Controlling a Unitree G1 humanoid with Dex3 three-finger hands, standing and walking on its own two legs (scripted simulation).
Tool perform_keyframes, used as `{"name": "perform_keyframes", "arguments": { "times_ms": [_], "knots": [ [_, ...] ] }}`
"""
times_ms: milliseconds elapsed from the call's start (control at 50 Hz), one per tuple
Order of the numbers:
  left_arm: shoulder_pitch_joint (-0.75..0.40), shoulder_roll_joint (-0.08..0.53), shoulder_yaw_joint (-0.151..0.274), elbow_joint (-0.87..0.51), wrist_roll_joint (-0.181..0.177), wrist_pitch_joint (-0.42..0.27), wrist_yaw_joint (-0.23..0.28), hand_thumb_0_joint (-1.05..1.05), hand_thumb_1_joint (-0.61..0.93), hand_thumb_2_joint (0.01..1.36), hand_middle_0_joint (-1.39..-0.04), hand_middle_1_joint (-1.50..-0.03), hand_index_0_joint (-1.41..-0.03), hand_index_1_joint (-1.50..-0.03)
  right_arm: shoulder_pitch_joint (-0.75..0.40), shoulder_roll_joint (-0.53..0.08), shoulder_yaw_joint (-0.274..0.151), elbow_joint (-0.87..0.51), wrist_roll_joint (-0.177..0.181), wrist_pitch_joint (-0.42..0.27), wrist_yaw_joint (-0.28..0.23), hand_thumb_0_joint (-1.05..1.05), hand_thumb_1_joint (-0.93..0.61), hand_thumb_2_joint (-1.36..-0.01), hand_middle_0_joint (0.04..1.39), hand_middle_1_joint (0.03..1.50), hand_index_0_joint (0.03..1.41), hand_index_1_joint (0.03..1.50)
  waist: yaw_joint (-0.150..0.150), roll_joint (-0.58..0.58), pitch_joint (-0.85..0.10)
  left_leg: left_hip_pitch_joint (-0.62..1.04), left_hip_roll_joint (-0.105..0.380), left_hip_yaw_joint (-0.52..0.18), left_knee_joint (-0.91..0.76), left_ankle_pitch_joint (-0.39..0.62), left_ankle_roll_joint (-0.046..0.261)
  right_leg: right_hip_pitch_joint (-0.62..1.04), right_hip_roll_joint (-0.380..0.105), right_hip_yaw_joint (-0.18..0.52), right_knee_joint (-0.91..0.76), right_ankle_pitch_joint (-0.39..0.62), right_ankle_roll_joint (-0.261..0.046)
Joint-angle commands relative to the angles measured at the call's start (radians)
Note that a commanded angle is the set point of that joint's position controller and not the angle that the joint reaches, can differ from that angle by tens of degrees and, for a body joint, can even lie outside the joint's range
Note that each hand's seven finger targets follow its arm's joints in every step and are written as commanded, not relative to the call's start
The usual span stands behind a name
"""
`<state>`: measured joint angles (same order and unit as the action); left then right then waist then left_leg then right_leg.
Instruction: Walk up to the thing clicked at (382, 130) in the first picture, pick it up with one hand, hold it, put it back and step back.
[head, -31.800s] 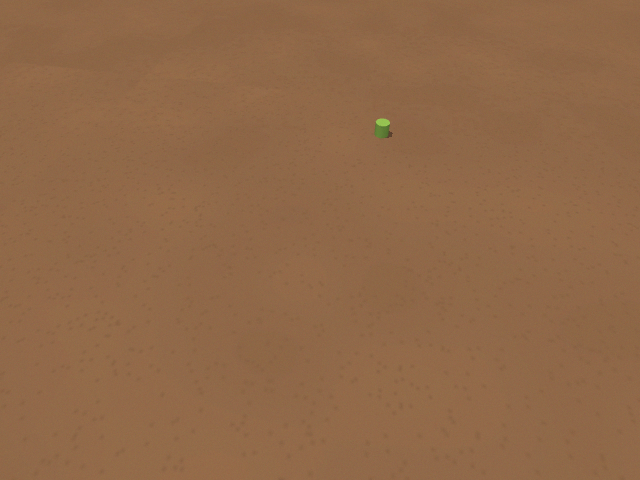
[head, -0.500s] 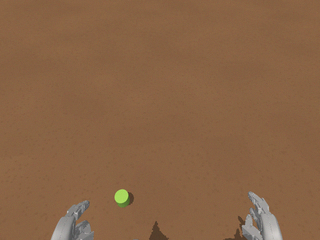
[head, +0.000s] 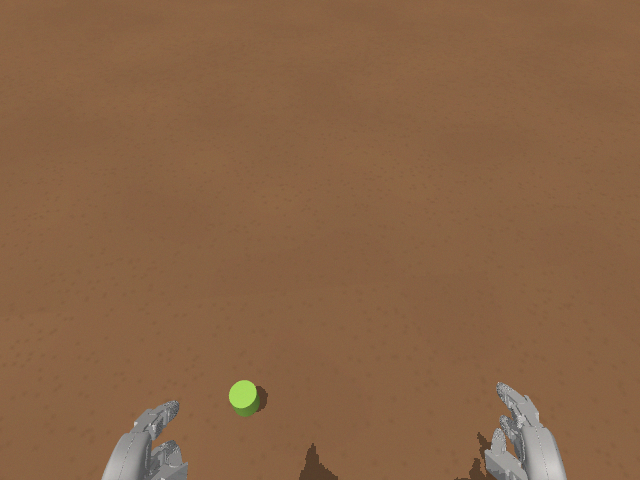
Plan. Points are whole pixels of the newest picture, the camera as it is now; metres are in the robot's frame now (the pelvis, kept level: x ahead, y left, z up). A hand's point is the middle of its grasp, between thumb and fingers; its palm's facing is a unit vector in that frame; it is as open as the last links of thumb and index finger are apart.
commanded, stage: home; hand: left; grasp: from above
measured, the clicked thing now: (244, 398) +0.46 +0.23 -0.68
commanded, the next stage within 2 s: stand in 0.04 s
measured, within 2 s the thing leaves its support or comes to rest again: neither
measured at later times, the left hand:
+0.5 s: hand out of the picture +0.08 +0.24 -0.11, palm faces +0.04 -0.94 -0.33, open 7.4 cm
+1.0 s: hand out of the picture +0.04 +0.24 -0.10, palm faces +0.04 -0.94 -0.33, open 7.4 cm
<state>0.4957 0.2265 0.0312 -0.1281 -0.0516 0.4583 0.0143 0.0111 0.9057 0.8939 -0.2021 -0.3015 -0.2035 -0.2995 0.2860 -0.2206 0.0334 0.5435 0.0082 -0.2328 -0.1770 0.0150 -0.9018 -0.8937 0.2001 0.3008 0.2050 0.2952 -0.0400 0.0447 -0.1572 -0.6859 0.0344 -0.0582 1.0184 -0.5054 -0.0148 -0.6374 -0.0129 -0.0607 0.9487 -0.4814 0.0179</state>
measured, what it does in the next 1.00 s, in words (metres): rises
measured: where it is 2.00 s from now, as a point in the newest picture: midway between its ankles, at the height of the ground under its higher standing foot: outside the picture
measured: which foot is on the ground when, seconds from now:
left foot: down 0.00-1.00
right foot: down 0.00-1.00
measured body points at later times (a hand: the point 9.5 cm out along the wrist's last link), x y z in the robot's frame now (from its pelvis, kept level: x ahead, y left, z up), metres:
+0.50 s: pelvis -0.01 +0.00 +0.04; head +0.01 +0.01 +0.49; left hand +0.08 +0.29 -0.08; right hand +0.09 -0.28 -0.09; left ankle +0.00 +0.12 -0.68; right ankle +0.00 -0.13 -0.68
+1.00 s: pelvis -0.01 +0.00 +0.07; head -0.01 +0.00 +0.51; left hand +0.04 +0.29 -0.07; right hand +0.06 -0.28 -0.08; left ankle +0.00 +0.12 -0.68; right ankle +0.00 -0.13 -0.68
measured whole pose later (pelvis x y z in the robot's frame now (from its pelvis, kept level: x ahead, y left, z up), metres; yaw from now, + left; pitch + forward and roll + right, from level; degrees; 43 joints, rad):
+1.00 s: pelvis -0.01 +0.00 +0.07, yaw +0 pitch -4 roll +0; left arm 0.15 0.29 0.04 1.14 0.03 0.01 0.03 0.01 0.91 0.89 -0.20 -0.30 -0.21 -0.30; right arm 0.15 -0.29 -0.03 1.11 -0.03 0.00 -0.02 0.01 -0.91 -0.89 0.20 0.30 0.20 0.30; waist 0.02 0.01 0.06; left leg -0.11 -0.01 -0.02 0.39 -0.21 0.00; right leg -0.10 -0.05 -0.04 0.38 -0.21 0.03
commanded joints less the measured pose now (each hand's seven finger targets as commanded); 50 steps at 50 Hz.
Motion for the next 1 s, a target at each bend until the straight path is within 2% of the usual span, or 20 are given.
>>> {"name": "perform_keyframes", "arguments": {
  "times_ms": [0,20,60,100,120,140,160,180,200,240,300,360,400,460,520,580,660,720,920,980],
  "knots": [
    [-0.027,0.103,0.056,-0.207,0.005,-0.05,0.01,0.0,0.9,0.9,-0.2,-0.3,-0.2,-0.3,-0.071,-0.121,-0.057,-0.164,0.001,-0.061,-0.014,0.0,-0.9,-0.9,0.2,0.299,0.2,0.299,0.003,0.018,-0.077,0.096,-0.024,0.01,-0.182,0.231,0.022,0.041,0.035,-0.017,-0.145,0.197,-0.018],
    [-0.006,0.121,0.074,-0.183,0.009,-0.047,0.013,0.0,0.9,0.9,-0.2,-0.3,-0.2,-0.3,-0.068,-0.126,-0.061,-0.157,0.0,-0.059,-0.015,0.0,-0.901,-0.9,0.2,0.299,0.2,0.299,0.005,0.01,-0.074,0.089,-0.026,0.014,-0.177,0.229,0.023,0.04,0.034,-0.014,-0.146,0.194,-0.019],
    [-0.03,0.097,0.042,-0.212,0.004,-0.049,0.009,0.0,0.9,0.9,-0.2,-0.3,-0.2,-0.299,-0.07,-0.121,-0.056,-0.164,0.002,-0.06,-0.014,0.0,-0.9,-0.9,0.2,0.3,0.2,0.3,-0.003,0.021,-0.072,0.097,-0.026,0.017,-0.177,0.233,0.023,0.036,0.034,-0.013,-0.147,0.2,-0.018],
    [-0.022,0.104,0.061,-0.201,0.0,-0.046,0.012,0.0,0.9,0.9,-0.2,-0.3,-0.2,-0.299,-0.069,-0.119,-0.055,-0.164,0.002,-0.061,-0.017,0.0,-0.9,-0.9,0.2,0.3,0.2,0.299,-0.001,0.011,-0.07,0.086,-0.029,0.019,-0.173,0.218,0.024,0.032,0.034,-0.014,-0.154,0.19,-0.015],
    [-0.315,0.187,0.054,0.15,0.113,-0.26,0.051,0.0,0.9,0.9,-0.2,-0.3,-0.2,-0.3,-0.133,-0.235,-0.095,0.077,-0.126,0.054,0.043,0.0,-0.901,-0.899,0.2,0.299,0.2,0.299,0.075,-0.062,0.154,0.089,0.009,-0.011,-0.254,0.387,0.069,0.206,-0.044,0.066,-0.186,0.213,-0.057],
    [-0.216,0.204,0.076,0.323,0.12,-0.327,0.044,0.0,0.9,0.9,-0.2,-0.3,-0.2,-0.301,-0.136,-0.237,-0.112,0.094,-0.124,0.095,0.07,0.0,-0.9,-0.9,0.2,0.3,0.2,0.3,0.077,-0.111,0.066,0.166,0.001,0.016,-0.24,0.402,0.085,0.23,-0.06,0.125,-0.216,0.218,-0.093],
    [-0.203,0.207,0.071,0.366,0.12,-0.36,0.038,0.0,0.9,0.9,-0.2,-0.3,-0.2,-0.301,-0.113,-0.245,-0.115,0.068,-0.128,0.115,0.089,0.0,-0.9,-0.9,0.2,0.3,0.2,0.3,0.053,-0.103,0.044,0.204,-0.007,0.003,-0.234,0.392,0.082,0.212,-0.06,0.152,-0.241,0.228,-0.109],
    [-0.21,0.225,0.059,0.41,0.123,-0.385,0.035,0.0,0.9,0.9,-0.2,-0.3,-0.2,-0.301,-0.12,-0.242,-0.111,0.08,-0.117,0.123,0.107,0.0,-0.9,-0.9,0.2,0.3,0.2,0.3,0.062,-0.051,0.022,0.25,-0.003,-0.012,-0.258,0.404,0.083,0.254,-0.065,0.142,-0.219,0.287,-0.102],
    [-0.238,0.219,0.058,0.455,0.124,-0.401,0.031,0.0,0.9,0.9,-0.2,-0.3,-0.2,-0.301,-0.112,-0.22,-0.11,0.116,-0.088,0.127,0.125,0.0,-0.9,-0.9,0.2,0.3,0.2,0.3,0.062,-0.038,0.003,0.273,-0.007,-0.006,-0.278,0.405,0.077,0.291,-0.079,0.149,-0.212,0.326,-0.094],
    [-0.279,0.208,0.062,0.545,0.106,-0.405,0.026,0.0,0.9,0.9,-0.2,-0.3,-0.2,-0.301,-0.141,-0.209,-0.112,0.142,-0.062,0.136,0.147,0.0,-0.9,-0.9,0.2,0.3,0.2,0.3,0.073,-0.08,0.025,0.301,-0.011,-0.005,-0.311,0.337,0.077,0.274,-0.076,0.132,-0.265,0.252,-0.073],
    [-0.321,0.208,0.063,0.673,0.106,-0.429,0.029,0.0,0.9,0.9,-0.2,-0.3,-0.2,-0.301,-0.149,-0.199,-0.12,0.196,-0.06,0.157,0.159,0.0,-0.9,-0.9,0.2,0.3,0.2,0.3,0.065,-0.107,0.051,0.333,-0.011,-0.01,-0.346,0.272,0.078,0.277,-0.095,0.147,-0.341,0.192,-0.064],
    [-0.33,0.194,0.063,0.774,0.098,-0.447,0.03,0.0,0.9,0.9,-0.2,-0.3,-0.2,-0.301,-0.147,-0.219,-0.122,0.245,-0.067,0.164,0.155,0.0,-0.9,-0.9,0.2,0.3,0.2,0.3,0.07,0.025,0.075,0.367,0.033,-0.068,-0.457,0.304,0.082,0.316,-0.063,0.094,-0.32,0.238,-0.041],
    [-0.321,0.183,0.06,0.841,0.094,-0.454,0.029,0.0,0.9,0.9,-0.2,-0.3,-0.2,-0.301,-0.157,-0.225,-0.121,0.268,-0.064,0.17,0.153,0.0,-0.9,-0.9,0.2,0.3,0.2,0.3,0.08,0.04,0.086,0.366,0.053,-0.099,-0.51,0.332,0.086,0.369,-0.057,0.08,-0.341,0.269,-0.031],
    [-0.312,0.194,0.058,0.93,0.094,-0.464,0.029,0.0,0.9,0.9,-0.2,-0.3,-0.2,-0.301,-0.152,-0.228,-0.119,0.313,-0.056,0.179,0.145,0.0,-0.9,-0.9,0.2,0.3,0.2,0.3,0.074,-0.009,0.102,0.418,0.044,-0.067,-0.53,0.385,0.069,0.413,-0.073,0.092,-0.419,0.323,-0.037],
    [-0.326,0.219,0.059,0.999,0.089,-0.469,0.029,0.0,0.9,0.9,-0.2,-0.3,-0.2,-0.301,-0.134,-0.231,-0.117,0.361,-0.05,0.192,0.141,0.0,-0.9,-0.9,0.2,0.3,0.2,0.3,0.058,-0.055,0.132,0.456,0.032,-0.046,-0.564,0.349,0.057,0.432,-0.093,0.112,-0.496,0.324,-0.045],
    [-0.338,0.222,0.053,1.055,0.084,-0.471,0.03,0.0,0.9,0.9,-0.2,-0.3,-0.2,-0.301,-0.136,-0.234,-0.113,0.4,-0.045,0.197,0.139,0.0,-0.9,-0.9,0.2,0.3,0.2,0.3,0.052,-0.044,0.141,0.502,0.041,-0.047,-0.597,0.403,0.05,0.456,-0.098,0.109,-0.529,0.352,-0.041],
    [-0.339,0.231,0.046,1.117,0.083,-0.471,0.032,0.0,0.9,0.9,-0.2,-0.3,-0.2,-0.301,-0.142,-0.239,-0.111,0.444,-0.039,0.205,0.139,0.0,-0.9,-0.9,0.2,0.3,0.2,0.3,0.055,-0.049,0.166,0.519,0.046,-0.05,-0.646,0.4,0.042,0.482,-0.096,0.101,-0.579,0.328,-0.031],
    [-0.34,0.227,0.041,1.151,0.083,-0.471,0.032,0.0,0.9,0.9,-0.2,-0.3,-0.2,-0.301,-0.148,-0.245,-0.108,0.467,-0.038,0.206,0.138,0.0,-0.9,-0.9,0.2,0.3,0.2,0.3,0.057,-0.025,0.168,0.53,0.054,-0.049,-0.669,0.415,0.043,0.516,-0.101,0.099,-0.594,0.357,-0.026],
    [-0.369,0.245,0.04,1.211,0.081,-0.472,0.029,0.0,0.9,0.9,-0.2,-0.3,-0.2,-0.301,-0.159,-0.252,-0.102,0.513,-0.035,0.209,0.14,0.0,-0.9,-0.9,0.2,0.3,0.2,0.3,0.056,-0.039,0.182,0.542,0.062,-0.05,-0.721,0.395,0.039,0.541,-0.108,0.099,-0.639,0.353,-0.025],
    [-0.373,0.251,0.04,1.223,0.078,-0.471,0.027,0.0,0.9,0.9,-0.2,-0.3,-0.2,-0.301,-0.164,-0.252,-0.098,0.519,-0.035,0.208,0.143,0.0,-0.9,-0.9,0.2,0.3,0.2,0.3,0.056,-0.026,0.201,0.529,0.06,-0.049,-0.737,0.358,0.036,0.535,-0.104,0.098,-0.647,0.337,-0.023]
  ]
}}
